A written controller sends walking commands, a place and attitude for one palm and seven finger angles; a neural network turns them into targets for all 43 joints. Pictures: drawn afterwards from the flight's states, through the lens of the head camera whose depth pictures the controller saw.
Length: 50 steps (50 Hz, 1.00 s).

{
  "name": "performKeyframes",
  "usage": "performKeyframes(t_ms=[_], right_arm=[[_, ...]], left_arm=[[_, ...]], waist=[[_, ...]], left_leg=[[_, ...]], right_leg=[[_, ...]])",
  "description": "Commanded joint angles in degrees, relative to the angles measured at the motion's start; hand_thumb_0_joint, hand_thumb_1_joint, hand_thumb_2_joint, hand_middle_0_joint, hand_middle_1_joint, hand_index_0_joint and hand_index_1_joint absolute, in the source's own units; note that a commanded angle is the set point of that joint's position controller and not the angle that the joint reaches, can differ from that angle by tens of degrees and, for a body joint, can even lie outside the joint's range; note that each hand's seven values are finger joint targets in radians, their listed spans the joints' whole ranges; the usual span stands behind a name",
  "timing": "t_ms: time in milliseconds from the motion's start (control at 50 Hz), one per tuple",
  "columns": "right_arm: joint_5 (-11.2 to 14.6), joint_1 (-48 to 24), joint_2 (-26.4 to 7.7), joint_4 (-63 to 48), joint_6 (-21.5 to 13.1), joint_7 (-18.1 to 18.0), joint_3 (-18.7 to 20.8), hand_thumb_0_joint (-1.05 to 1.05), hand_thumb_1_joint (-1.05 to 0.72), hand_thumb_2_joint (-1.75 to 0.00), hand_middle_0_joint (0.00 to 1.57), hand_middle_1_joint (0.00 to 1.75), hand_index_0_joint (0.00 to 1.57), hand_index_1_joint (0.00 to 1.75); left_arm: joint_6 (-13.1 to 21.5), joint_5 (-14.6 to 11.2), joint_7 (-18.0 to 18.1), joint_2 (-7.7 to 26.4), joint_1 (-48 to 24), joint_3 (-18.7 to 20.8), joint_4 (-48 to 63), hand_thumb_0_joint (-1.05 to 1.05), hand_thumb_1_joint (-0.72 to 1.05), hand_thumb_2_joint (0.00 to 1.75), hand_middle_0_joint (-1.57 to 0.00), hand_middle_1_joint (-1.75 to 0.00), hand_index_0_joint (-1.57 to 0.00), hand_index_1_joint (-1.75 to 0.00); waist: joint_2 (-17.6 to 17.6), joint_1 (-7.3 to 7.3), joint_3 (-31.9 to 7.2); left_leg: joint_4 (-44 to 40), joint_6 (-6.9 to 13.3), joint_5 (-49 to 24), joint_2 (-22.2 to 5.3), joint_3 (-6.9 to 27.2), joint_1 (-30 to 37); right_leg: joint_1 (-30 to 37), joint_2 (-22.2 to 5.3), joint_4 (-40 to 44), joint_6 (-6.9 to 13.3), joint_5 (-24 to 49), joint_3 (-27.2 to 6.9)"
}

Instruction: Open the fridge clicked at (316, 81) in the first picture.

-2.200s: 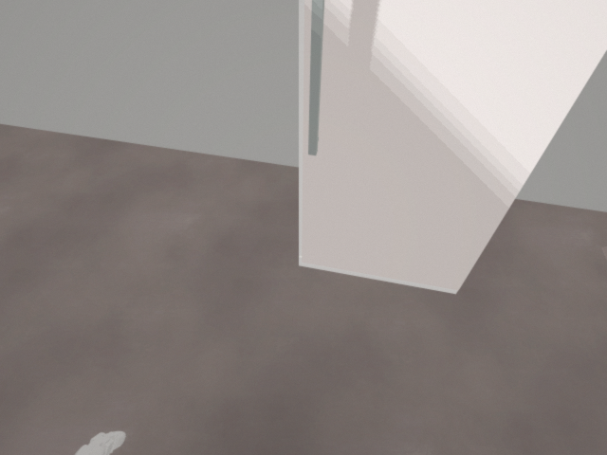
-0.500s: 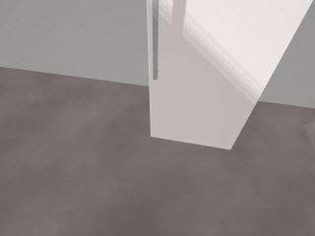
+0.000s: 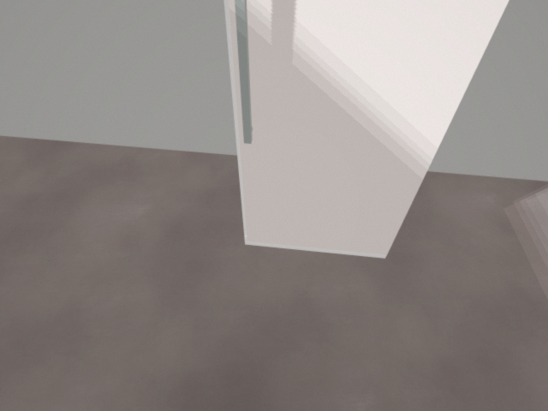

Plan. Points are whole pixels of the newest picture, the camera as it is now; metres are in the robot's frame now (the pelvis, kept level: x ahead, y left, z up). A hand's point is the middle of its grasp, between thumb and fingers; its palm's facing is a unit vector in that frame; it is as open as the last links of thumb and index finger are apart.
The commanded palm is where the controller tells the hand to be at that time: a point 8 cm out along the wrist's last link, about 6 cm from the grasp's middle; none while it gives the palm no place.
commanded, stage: take the last steps up to it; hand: left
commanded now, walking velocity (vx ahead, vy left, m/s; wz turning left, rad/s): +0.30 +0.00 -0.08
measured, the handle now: (245, 57) +0.84 +0.12 +0.13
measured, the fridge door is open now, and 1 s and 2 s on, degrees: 0 0 0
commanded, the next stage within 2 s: come to a stop and stand still in 0.72 s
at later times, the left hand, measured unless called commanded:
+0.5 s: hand (202, 335) +0.29 +0.16 -0.18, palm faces -0.14 -0.98 -0.12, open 7.4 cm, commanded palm none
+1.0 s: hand (189, 308) +0.35 +0.20 -0.19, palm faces +0.01 -0.99 -0.15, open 7.4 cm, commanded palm none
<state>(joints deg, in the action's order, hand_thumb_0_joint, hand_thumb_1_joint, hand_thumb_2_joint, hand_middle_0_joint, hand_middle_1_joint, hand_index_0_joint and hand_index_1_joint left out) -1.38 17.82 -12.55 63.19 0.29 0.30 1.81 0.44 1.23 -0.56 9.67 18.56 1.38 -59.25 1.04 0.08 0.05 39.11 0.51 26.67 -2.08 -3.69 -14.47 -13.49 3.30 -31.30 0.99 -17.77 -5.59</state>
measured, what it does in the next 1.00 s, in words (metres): walks ahead: right foot, then left foot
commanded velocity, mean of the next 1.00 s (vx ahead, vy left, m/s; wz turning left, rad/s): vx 0.13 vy -0.03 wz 0.00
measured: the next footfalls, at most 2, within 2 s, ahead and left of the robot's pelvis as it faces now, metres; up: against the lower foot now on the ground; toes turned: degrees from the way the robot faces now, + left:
right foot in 0.54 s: +0.32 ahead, -0.10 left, +0.00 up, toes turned -14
left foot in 0.90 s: +0.45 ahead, +0.13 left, +0.00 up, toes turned +3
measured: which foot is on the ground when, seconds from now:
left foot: down 0.00-0.54, up 0.56-0.88, down 0.90-1.00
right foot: down 0.00-0.08, up 0.10-0.52, down 0.54-0.92, up 0.94-1.00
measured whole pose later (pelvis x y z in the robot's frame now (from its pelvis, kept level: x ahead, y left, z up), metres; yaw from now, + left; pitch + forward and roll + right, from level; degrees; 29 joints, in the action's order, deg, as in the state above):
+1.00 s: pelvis +0.35 +0.03 +0.00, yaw -5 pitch -1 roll -1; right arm -1.5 9.9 -7.6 59.6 -2.2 -1.5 1.0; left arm -0.1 0.7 2.0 10.0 17.9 2.3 -63.3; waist -3.3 2.2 2.1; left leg 34.3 1.6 13.8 -4.1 -7.7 -19.1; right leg -12.1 -2.6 -40.6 -0.9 -29.1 5.6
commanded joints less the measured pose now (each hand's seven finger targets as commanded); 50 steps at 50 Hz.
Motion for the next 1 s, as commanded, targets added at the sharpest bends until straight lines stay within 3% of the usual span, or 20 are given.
performKeyframes(t_ms=[0, 40, 60, 80, 140, 180, 240, 400, 440, 480, 500, 520, 540, 600, 680, 720, 840, 860, 900, 980], right_arm=[[0.66, -0.94, -3.26, -5.02, -3.40, -0.63, 0.87, 0.00, -0.90, -0.90, 0.20, 0.30, 0.20, 0.30], [0.88, 8.38, -3.38, -1.42, -4.43, -1.26, 0.94, 0.00, -0.90, -0.90, 0.20, 0.30, 0.20, 0.30], [0.07, 15.02, -8.76, 0.60, -4.62, -1.93, 2.47, 0.00, -0.90, -0.90, 0.20, 0.30, 0.20, 0.30], [0.07, 18.06, -9.70, 1.01, -4.22, -2.22, 2.64, 0.00, -0.90, -0.90, 0.20, 0.30, 0.20, 0.30], [0.20, 11.55, -3.64, -0.71, -4.47, -2.29, 0.69, 0.00, -0.90, -0.90, 0.20, 0.30, 0.20, 0.30], [0.35, 11.65, -2.20, -0.14, -5.39, -2.61, 0.20, 0.00, -0.90, -0.90, 0.20, 0.30, 0.20, 0.30], [0.50, 14.17, -1.36, 1.51, -6.02, -3.04, -0.08, 0.00, -0.90, -0.90, 0.20, 0.30, 0.20, 0.30], [0.25, 17.81, -0.95, 4.68, -5.35, -3.28, 0.13, 0.00, -0.90, -0.90, 0.20, 0.30, 0.20, 0.30], [0.53, 16.58, -2.16, 4.74, -5.11, -3.32, 0.74, 0.00, -0.90, -0.90, 0.20, 0.30, 0.20, 0.30], [0.95, 14.68, -2.41, 4.04, -4.98, -3.08, 1.11, 0.00, -0.90, -0.90, 0.20, 0.30, 0.20, 0.30], [1.53, 15.12, -0.06, 3.37, -5.07, -2.39, 0.79, 0.00, -0.90, -0.90, 0.20, 0.30, 0.20, 0.30], [2.00, 17.47, 2.88, 1.87, -5.37, -2.40, 0.53, 0.00, -0.90, -0.90, 0.20, 0.30, 0.20, 0.30], [1.83, 13.70, 1.29, 0.82, -4.88, -2.47, 1.06, 0.00, -0.90, -0.90, 0.20, 0.30, 0.20, 0.30], [0.60, 6.88, 3.77, -0.62, -3.56, -1.58, 1.05, 0.00, -0.90, -0.90, 0.20, 0.30, 0.20, 0.30], [0.09, 10.29, 6.98, -0.76, -1.35, -1.17, 0.91, 0.00, -0.90, -0.90, 0.20, 0.30, 0.20, 0.30], [0.29, 8.38, 7.06, -2.01, -1.23, -0.65, 0.55, 0.00, -0.90, -0.90, 0.20, 0.30, 0.20, 0.30], [0.07, 3.48, 3.74, -2.90, -2.98, -0.66, 0.26, 0.00, -0.90, -0.90, 0.20, 0.30, 0.20, 0.30], [0.06, 5.69, 1.54, -1.90, -3.33, -1.01, 0.35, 0.00, -0.90, -0.90, 0.20, 0.30, 0.20, 0.30], [0.32, 4.92, -5.63, -2.60, -3.30, -2.14, 0.82, 0.00, -0.90, -0.90, 0.20, 0.30, 0.20, 0.30], [0.30, 1.74, -5.76, -3.08, -1.39, -4.28, 1.45, 0.00, -0.90, -0.90, 0.20, 0.30, 0.20, 0.30]], left_arm=[[1.42, 0.09, 1.54, 11.33, 3.10, 3.26, 1.79, 0.00, 0.90, 0.90, -0.20, -0.30, -0.20, -0.30], [1.26, -0.35, 1.29, 7.96, -0.37, 2.90, 2.58, 0.00, 0.90, 0.90, -0.20, -0.30, -0.20, -0.30], [1.24, -0.76, 0.74, 4.69, -1.21, 2.36, 3.68, 0.00, 0.90, 0.90, -0.20, -0.30, -0.20, -0.30], [1.88, -0.25, 0.87, 4.71, -4.57, 2.26, 5.44, 0.00, 0.90, 0.90, -0.20, -0.30, -0.20, -0.30], [1.06, 0.71, 0.22, 4.52, -4.40, 2.78, 3.03, 0.00, 0.90, 0.90, -0.20, -0.30, -0.20, -0.30], [0.95, 0.65, -0.53, 2.71, -3.13, 2.43, 1.99, 0.00, 0.90, 0.90, -0.20, -0.30, -0.20, -0.30], [0.48, 0.46, -0.78, 1.34, -3.32, 2.14, 1.92, 0.00, 0.90, 0.90, -0.20, -0.30, -0.20, -0.30], [1.34, 0.07, -0.81, 0.53, -12.53, 1.25, 4.89, 0.00, 0.90, 0.90, -0.20, -0.30, -0.20, -0.30], [1.76, 0.27, -0.37, 1.77, -7.05, 1.68, 3.12, 0.00, 0.90, 0.90, -0.20, -0.30, -0.20, -0.30], [2.65, 0.63, 0.17, 4.72, 3.99, 2.90, -0.07, 0.00, 0.90, 0.90, -0.20, -0.30, -0.20, -0.30], [3.48, 1.07, 0.84, 9.22, 10.84, 4.13, -1.92, 0.00, 0.90, 0.90, -0.20, -0.30, -0.20, -0.30], [3.65, 0.46, 1.37, 13.54, 15.06, 5.18, -3.03, 0.00, 0.90, 0.90, -0.20, -0.30, -0.20, -0.30], [3.23, -0.57, 1.64, 13.63, 12.27, 5.18, -2.32, 0.00, 0.90, 0.90, -0.20, -0.30, -0.20, -0.30], [3.51, -0.30, 2.15, 5.92, -0.22, 3.06, 0.05, 0.00, 0.90, 0.90, -0.20, -0.30, -0.20, -0.30], [4.28, 0.64, 2.35, 2.50, -2.52, 2.16, 0.65, 0.00, 0.90, 0.90, -0.20, -0.30, -0.20, -0.30], [4.02, 0.32, 1.92, 3.94, -3.38, 2.00, 1.02, 0.00, 0.90, 0.90, -0.20, -0.30, -0.20, -0.30], [2.59, -0.06, 1.98, 4.91, -1.32, 2.13, -0.41, 0.00, 0.90, 0.90, -0.20, -0.30, -0.20, -0.30], [2.03, -0.23, 2.23, 3.69, 0.38, 1.65, -1.14, 0.00, 0.90, 0.90, -0.20, -0.30, -0.20, -0.30], [0.88, -1.14, 2.81, 1.83, 5.89, 0.86, -1.94, 0.00, 0.90, 0.90, -0.20, -0.30, -0.20, -0.30], [-1.64, 0.05, 3.12, 5.03, 1.97, 1.89, -0.53, 0.00, 0.90, 0.90, -0.20, -0.30, -0.20, -0.30]], waist=[[-9.73, 0.05, 4.04], [-1.66, -4.11, 2.45], [13.25, -6.14, 1.74], [14.75, -6.71, 4.83], [3.16, -3.16, 13.28], [0.76, -1.71, 12.18], [4.84, -1.12, 9.47], [7.18, -2.04, 7.84], [7.83, 0.49, 3.93], [5.36, 5.79, -1.93], [-2.25, 8.42, -7.07], [-12.56, 7.28, -14.34], [-6.51, 7.15, -10.86], [0.23, 1.34, 3.76], [-3.76, -3.14, 4.27], [-6.58, -3.11, 3.78], [-6.55, -1.58, 1.05], [-1.33, -1.80, -1.54], [13.45, 0.11, -5.95], [12.69, -1.49, 2.62]], left_leg=[[-3.41, 0.38, 0.54, -1.06, 1.38, -5.81], [-18.30, 1.50, -5.11, -3.41, 5.30, 14.24], [-25.38, 5.30, -0.18, -15.39, 21.82, 21.82], [-29.55, 8.26, -2.19, -22.52, 28.06, 21.20], [-31.76, 9.20, -4.52, -19.77, 19.97, 8.40], [-30.66, 8.76, -16.77, -16.75, 13.78, 10.13], [-27.84, 7.24, -34.87, -13.35, 5.16, 15.39], [-22.09, 5.85, -61.70, -10.85, -1.63, 17.48], [-15.06, 5.47, -68.18, -11.53, -2.19, 18.51], [-0.05, 3.70, -61.12, -10.37, -2.36, 10.95], [16.11, 2.14, -40.40, -6.88, -3.45, -2.65], [37.48, 0.21, 4.56, 2.14, -2.77, -14.55], [43.37, 1.96, 4.92, -0.03, 4.22, -16.54], [38.75, 1.59, -5.05, -6.22, 5.16, -16.92], [23.05, -0.52, -6.74, -6.49, 1.84, -10.20], [14.76, -1.27, -10.45, -5.70, -0.33, -8.27], [-8.06, -2.27, -20.65, -2.55, -2.04, 1.11], [-12.24, -2.19, -32.94, -4.42, 0.14, 7.27], [-13.98, 5.79, -67.13, -19.58, 12.64, 11.72], [-16.91, 10.38, -76.33, -21.32, 12.01, 6.86]], right_leg=[[0.85, -15.05, 13.66, 10.83, -6.38, -19.95], [-13.16, -7.11, 1.32, 6.15, -3.24, -9.72], [-23.74, 0.22, -15.87, 2.58, -5.72, 0.49], [-29.40, -1.22, -23.97, 1.35, -11.93, 4.44], [-27.72, -7.20, -32.05, 0.67, -4.05, 3.54], [-27.51, -7.85, -32.57, -0.12, 0.64, 5.51], [-29.04, -7.95, -32.23, -0.92, 4.41, 8.51], [-16.34, -2.80, -7.82, 1.59, 6.71, 16.93], [-8.68, -1.39, -5.03, 3.12, 7.60, 16.90], [9.26, -2.15, 1.03, 4.58, 12.46, 14.97], [23.89, -13.75, 1.67, 8.71, 16.82, 2.42], [32.00, -29.94, 7.07, 16.11, 26.74, -21.69], [25.48, -30.57, 12.41, 17.77, 19.44, -21.69], [1.40, -24.81, 17.22, 12.29, 11.04, -7.28], [-8.31, -19.55, 18.30, 9.61, 19.57, 5.71], [-8.67, -17.21, 18.17, 9.03, 19.04, 8.69], [-1.42, -14.22, 7.79, 5.59, 20.15, 9.49], [-1.42, -11.76, 1.96, 3.14, 17.96, 10.51], [-2.35, -6.56, -5.38, -1.88, -7.44, 11.68], [-9.61, -6.81, -23.87, -2.00, -16.99, 6.20]])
